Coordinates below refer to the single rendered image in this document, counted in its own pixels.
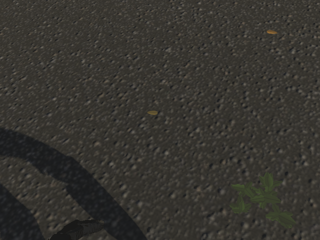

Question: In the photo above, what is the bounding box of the robot left hand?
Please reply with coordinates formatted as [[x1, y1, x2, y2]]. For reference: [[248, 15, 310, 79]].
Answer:
[[48, 219, 104, 240]]

